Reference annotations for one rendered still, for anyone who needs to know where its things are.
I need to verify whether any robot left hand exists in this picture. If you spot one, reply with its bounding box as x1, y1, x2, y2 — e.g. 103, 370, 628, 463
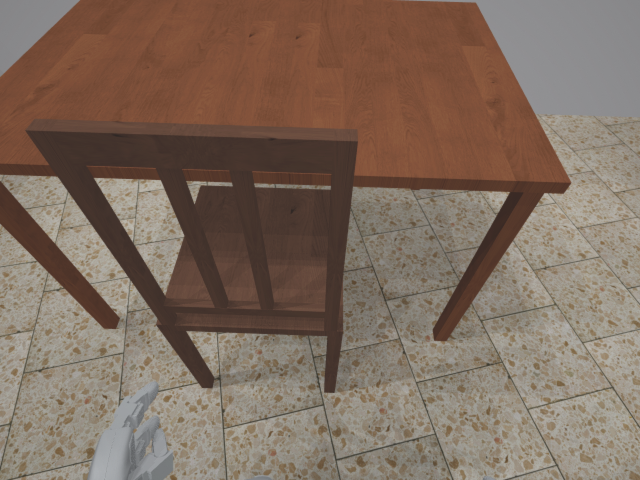
87, 381, 173, 480

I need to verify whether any table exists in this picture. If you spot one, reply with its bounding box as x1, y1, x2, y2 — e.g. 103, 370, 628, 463
0, 0, 571, 341

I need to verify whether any chair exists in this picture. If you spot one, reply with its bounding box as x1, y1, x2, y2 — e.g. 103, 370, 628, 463
25, 119, 358, 393

